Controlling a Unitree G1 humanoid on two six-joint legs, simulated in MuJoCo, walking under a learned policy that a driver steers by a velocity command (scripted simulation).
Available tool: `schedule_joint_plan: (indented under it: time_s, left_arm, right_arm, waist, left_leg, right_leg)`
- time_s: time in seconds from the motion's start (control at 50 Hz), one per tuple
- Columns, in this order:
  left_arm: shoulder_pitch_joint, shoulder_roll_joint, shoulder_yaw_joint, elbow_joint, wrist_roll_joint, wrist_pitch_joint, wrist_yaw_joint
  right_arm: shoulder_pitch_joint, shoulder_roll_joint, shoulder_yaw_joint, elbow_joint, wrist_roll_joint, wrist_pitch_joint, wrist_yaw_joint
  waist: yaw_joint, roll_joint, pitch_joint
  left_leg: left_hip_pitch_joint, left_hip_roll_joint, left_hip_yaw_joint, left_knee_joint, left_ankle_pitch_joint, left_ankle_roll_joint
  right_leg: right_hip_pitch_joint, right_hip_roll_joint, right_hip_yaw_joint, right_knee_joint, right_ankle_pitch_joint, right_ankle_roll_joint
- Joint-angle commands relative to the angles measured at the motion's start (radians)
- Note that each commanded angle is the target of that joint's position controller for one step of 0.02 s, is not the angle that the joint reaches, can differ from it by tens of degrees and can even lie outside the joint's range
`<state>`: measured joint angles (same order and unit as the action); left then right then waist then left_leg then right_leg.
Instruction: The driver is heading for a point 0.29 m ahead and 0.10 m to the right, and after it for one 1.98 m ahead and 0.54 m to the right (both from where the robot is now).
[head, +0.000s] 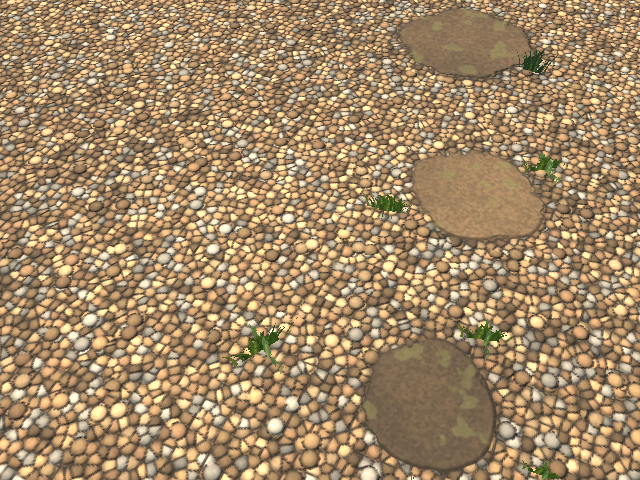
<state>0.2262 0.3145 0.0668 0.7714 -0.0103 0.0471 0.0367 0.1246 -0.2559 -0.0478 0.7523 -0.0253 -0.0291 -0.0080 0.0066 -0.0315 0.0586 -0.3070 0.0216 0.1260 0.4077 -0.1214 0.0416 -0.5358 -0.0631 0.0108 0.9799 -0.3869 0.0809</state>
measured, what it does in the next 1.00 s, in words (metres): steps on the spot, turning right: right foot, then left foot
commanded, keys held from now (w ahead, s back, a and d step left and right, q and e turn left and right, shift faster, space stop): e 0.60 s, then no key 0.04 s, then w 0.36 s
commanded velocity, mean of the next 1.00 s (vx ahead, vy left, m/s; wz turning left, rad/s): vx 0.11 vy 0.00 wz -0.43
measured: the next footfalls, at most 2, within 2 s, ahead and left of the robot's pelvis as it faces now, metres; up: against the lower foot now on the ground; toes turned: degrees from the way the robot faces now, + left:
right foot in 0.18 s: +0.07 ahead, -0.14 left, +0.00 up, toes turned -10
left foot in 0.66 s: +0.13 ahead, +0.08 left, +0.00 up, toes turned -28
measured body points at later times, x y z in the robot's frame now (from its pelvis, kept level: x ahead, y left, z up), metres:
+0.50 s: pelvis +0.03 -0.04 +0.00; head +0.06 -0.08 +0.45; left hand +0.25 +0.20 -0.08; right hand +0.10 -0.36 -0.11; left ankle +0.09 +0.11 -0.69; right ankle +0.03 -0.13 -0.74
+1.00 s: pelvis +0.08 -0.05 +0.01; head +0.10 -0.05 +0.46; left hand +0.36 +0.10 -0.09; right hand -0.03 -0.32 -0.12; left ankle +0.09 +0.10 -0.74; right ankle +0.06 -0.20 -0.72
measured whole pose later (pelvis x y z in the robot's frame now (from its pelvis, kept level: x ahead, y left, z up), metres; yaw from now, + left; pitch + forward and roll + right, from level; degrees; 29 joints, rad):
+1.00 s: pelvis +0.08 -0.05 +0.01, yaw -26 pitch +2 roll +0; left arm 0.18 0.29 0.05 0.69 -0.02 -0.04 0.00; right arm 0.34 -0.28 -0.05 0.87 0.02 -0.04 -0.01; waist -0.08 -0.01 -0.01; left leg -0.09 0.02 -0.04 0.32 -0.26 0.00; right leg -0.40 -0.03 0.01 0.61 -0.26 0.03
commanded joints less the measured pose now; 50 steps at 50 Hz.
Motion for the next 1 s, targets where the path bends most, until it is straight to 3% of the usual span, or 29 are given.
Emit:
schedule_joint_plan:
  time_s: [0.02, 0.1, 0.14, 0.16, 0.18, 0.2, 0.22, 0.24, 0.26, 0.28, 0.3, 0.34, 0.44, 0.58, 0.62, 0.64, 0.66, 0.68, 0.7, 0.72, 0.76, 0.78, 0.82, 0.9, 0.96, 1.0]
  left_arm:
    - [0.048, 0.051, 0.014, -0.067, 0.003, 0.007, -0.01]
    - [0.0, 0.074, 0.023, -0.107, 0.002, 0.015, -0.033]
    - [0.022, 0.074, 0.029, -0.108, 0.003, 0.015, -0.044]
    - [0.042, 0.084, 0.036, -0.101, 0.007, 0.013, -0.044]
    - [0.07, 0.127, 0.052, -0.097, 0.011, 0.011, -0.036]
    - [0.081, 0.253, 0.081, -0.119, 0.01, 0.009, -0.015]
    - [0.076, 0.266, 0.076, -0.143, 0.039, -0.01, -0.022]
    - [0.068, 0.229, 0.067, -0.142, 0.047, -0.033, -0.029]
    - [0.018, 0.209, 0.063, -0.145, 0.032, -0.049, -0.027]
    - [-0.028, 0.175, 0.054, -0.154, 0.013, -0.052, -0.023]
    - [-0.058, 0.158, 0.046, -0.161, 0.001, -0.05, -0.016]
    - [-0.055, 0.145, 0.039, -0.169, 0.007, -0.044, -0.007]
    - [-0.033, 0.17, 0.051, -0.177, 0.002, -0.031, 0.008]
    - [-0.073, 0.177, 0.056, -0.194, -0.001, -0.013, -0.006]
    - [-0.107, 0.167, 0.051, -0.201, -0.01, -0.006, -0.003]
    - [-0.105, 0.151, 0.046, -0.201, -0.014, -0.002, 0.001]
    - [-0.061, 0.103, 0.03, -0.195, -0.004, -0.002, 0.001]
    - [-0.03, 0.069, 0.022, -0.212, -0.003, -0.01, 0.0]
    - [-0.05, 0.142, 0.039, -0.21, 0.012, -0.025, 0.002]
    - [-0.051, 0.177, 0.053, -0.194, 0.004, -0.033, -0.002]
    - [-0.034, 0.139, 0.046, -0.163, 0.014, -0.038, -0.007]
    - [-0.038, 0.115, 0.039, -0.156, 0.011, -0.045, -0.012]
    - [-0.083, 0.088, 0.028, -0.164, 0.005, -0.066, -0.022]
    - [-0.165, 0.032, 0.0, -0.185, -0.001, -0.099, -0.032]
    - [-0.162, 0.048, 0.001, -0.183, -0.012, -0.111, -0.041]
    - [-0.117, 0.058, 0.004, -0.169, -0.019, -0.116, -0.045]
  right_arm:
    - [-0.076, -0.164, -0.045, -0.058, 0.006, -0.005, -0.02]
    - [-0.058, -0.199, -0.057, -0.03, 0.025, 0.017, -0.018]
    - [-0.07, -0.209, -0.062, -0.019, 0.042, 0.027, -0.017]
    - [-0.051, -0.195, -0.06, -0.006, 0.05, 0.032, -0.018]
    - [0.002, -0.159, -0.053, 0.018, 0.044, 0.037, -0.015]
    - [0.022, -0.101, -0.038, -0.007, -0.002, 0.036, -0.008]
    - [-0.085, -0.128, -0.044, -0.048, -0.003, 0.035, -0.018]
    - [-0.117, -0.154, -0.053, -0.049, 0.014, 0.037, -0.022]
    - [-0.094, -0.152, -0.058, -0.038, 0.028, 0.041, -0.027]
    - [-0.068, -0.155, -0.062, -0.015, 0.023, 0.044, -0.035]
    - [-0.062, -0.164, -0.067, -0.011, 0.015, 0.045, -0.04]
    - [-0.046, -0.151, -0.066, -0.006, 0.021, 0.039, -0.037]
    - [-0.085, -0.119, -0.052, -0.015, 0.029, 0.032, -0.028]
    - [-0.057, -0.142, -0.055, -0.013, 0.039, 0.011, -0.003]
    - [0.004, -0.144, -0.058, 0.005, 0.039, 0.001, 0.007]
    - [0.037, -0.153, -0.062, 0.017, 0.033, -0.001, 0.009]
    - [0.068, -0.201, -0.07, 0.017, 0.017, 0.0, 0.007]
    - [0.054, -0.277, -0.082, 0.019, 0.0, 0.011, 0.002]
    - [0.046, -0.238, -0.074, 0.003, -0.012, 0.002, 0.003]
    - [0.02, -0.201, -0.062, -0.008, 0.0, -0.005, -0.001]
    - [0.01, -0.165, -0.048, 0.002, 0.034, -0.016, -0.012]
    - [0.039, -0.158, -0.042, 0.015, 0.035, -0.018, -0.016]
    - [0.094, -0.167, -0.043, 0.031, 0.035, -0.023, -0.019]
    - [0.145, -0.205, -0.048, 0.045, 0.04, -0.028, -0.017]
    - [0.179, -0.236, -0.054, 0.055, 0.048, -0.028, -0.002]
    - [0.175, -0.238, -0.052, 0.058, 0.06, -0.023, 0.006]
  waist:
    - [0.015, 0.153, -0.144]
    - [0.001, 0.146, -0.13]
    - [0.026, 0.138, -0.129]
    - [0.033, 0.118, -0.131]
    - [0.031, 0.027, -0.117]
    - [-0.013, -0.285, -0.114]
    - [0.05, -0.276, -0.12]
    - [0.056, -0.16, -0.136]
    - [0.022, -0.118, -0.129]
    - [0.003, -0.078, -0.136]
    - [-0.009, -0.088, -0.138]
    - [-0.019, -0.093, -0.169]
    - [0.01, -0.102, -0.162]
    - [0.012, -0.136, -0.149]
    - [-0.024, -0.131, -0.164]
    - [-0.037, -0.113, -0.169]
    - [-0.024, 0.009, -0.204]
    - [0.022, 0.269, -0.153]
    - [-0.017, 0.262, -0.116]
    - [-0.011, 0.205, -0.082]
    - [-0.009, 0.205, -0.037]
    - [-0.022, 0.19, -0.027]
    - [-0.05, 0.173, -0.014]
    - [-0.092, 0.194, -0.013]
    - [-0.092, 0.199, -0.006]
    - [-0.055, 0.184, -0.005]
  left_leg:
    - [0.037, 0.286, -0.138, -0.18, 0.137, 0.204]
    - [0.101, 0.321, -0.127, -0.142, 0.097, 0.184]
    - [0.114, 0.31, -0.098, -0.074, 0.085, 0.141]
    - [0.097, 0.28, -0.068, -0.012, 0.034, 0.099]
    - [0.039, 0.218, -0.011, 0.119, -0.059, 0.025]
    - [-0.201, 0.067, 0.096, 0.423, -0.376, -0.089]
    - [-0.346, -0.036, -0.058, 0.637, -0.561, -0.116]
    - [-0.364, -0.017, -0.146, 0.73, -0.514, -0.1]
    - [-0.373, -0.001, -0.172, 0.739, -0.423, -0.087]
    - [-0.373, 0.01, -0.185, 0.722, -0.362, -0.087]
    - [-0.351, 0.009, -0.189, 0.718, -0.315, -0.093]
    - [-0.304, -0.015, -0.187, 0.713, -0.257, -0.105]
    - [-0.255, -0.036, -0.207, 0.462, -0.219, -0.13]
    - [-0.086, -0.068, -0.218, 0.227, -0.244, -0.11]
    - [0.011, -0.064, -0.2, 0.059, -0.143, -0.088]
    - [0.101, -0.037, -0.196, -0.05, -0.018, -0.068]
    - [0.229, 0.116, -0.332, -0.102, -0.011, -0.011]
    - [0.273, 0.277, -0.575, -0.15, -0.058, 0.132]
    - [0.2, 0.362, -0.702, -0.198, -0.252, 0.234]
    - [0.183, 0.319, -0.652, -0.218, -0.427, 0.217]
    - [0.225, 0.238, -0.558, -0.235, -0.473, 0.148]
    - [0.238, 0.224, -0.525, -0.241, -0.436, 0.142]
    - [0.253, 0.199, -0.461, -0.261, -0.371, 0.141]
    - [0.212, 0.183, -0.374, -0.264, -0.235, 0.144]
    - [0.143, 0.201, -0.357, -0.249, -0.226, 0.157]
    - [0.093, 0.213, -0.359, -0.221, -0.237, 0.151]
  right_leg:
    - [0.127, -0.034, 0.003, -0.084, 0.085, -0.018]
    - [0.16, -0.023, -0.031, -0.206, 0.055, -0.053]
    - [0.23, 0.002, -0.068, -0.351, 0.111, -0.086]
    - [0.291, 0.028, -0.075, -0.436, 0.171, -0.111]
    - [0.363, 0.009, 0.0, -0.55, 0.314, -0.151]
    - [0.491, -0.231, 0.332, -0.603, 0.678, -0.266]
    - [0.447, -0.326, 0.502, -0.652, 0.676, -0.43]
    - [0.439, -0.283, 0.44, -0.663, 0.618, -0.419]
    - [0.439, -0.233, 0.367, -0.651, 0.577, -0.364]
    - [0.442, -0.2, 0.328, -0.641, 0.546, -0.318]
    - [0.425, -0.183, 0.307, -0.637, 0.569, -0.303]
    - [0.423, -0.154, 0.287, -0.631, 0.612, -0.303]
    - [0.446, -0.133, 0.334, -0.621, 0.494, -0.306]
    - [0.379, -0.107, 0.474, -0.596, 0.453, -0.302]
    - [0.375, -0.079, 0.476, -0.551, 0.467, -0.269]
    - [0.336, -0.045, 0.45, -0.519, 0.408, -0.229]
    - [0.226, 0.027, 0.368, -0.403, 0.145, -0.173]
    - [0.001, 0.207, 0.167, -0.246, -0.184, -0.115]
    - [-0.067, 0.155, 0.174, -0.044, -0.217, -0.084]
    - [-0.09, 0.124, 0.185, 0.037, -0.138, -0.082]
    - [-0.152, 0.105, 0.167, 0.068, -0.024, -0.052]
    - [-0.16, 0.098, 0.153, 0.071, 0.018, -0.043]
    - [-0.164, 0.075, 0.076, 0.011, 0.075, -0.033]
    - [-0.033, 0.038, -0.004, -0.24, 0.119, -0.026]
    - [0.105, 0.052, -0.037, -0.376, 0.105, -0.047]
    - [0.222, 0.061, -0.049, -0.479, 0.171, -0.076]
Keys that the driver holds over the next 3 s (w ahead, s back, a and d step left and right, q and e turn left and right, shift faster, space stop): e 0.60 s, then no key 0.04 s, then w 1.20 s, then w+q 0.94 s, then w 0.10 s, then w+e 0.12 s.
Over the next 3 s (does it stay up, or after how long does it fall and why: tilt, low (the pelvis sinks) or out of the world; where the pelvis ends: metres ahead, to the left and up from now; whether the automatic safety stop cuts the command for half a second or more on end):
stays up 1.07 -0.38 0.00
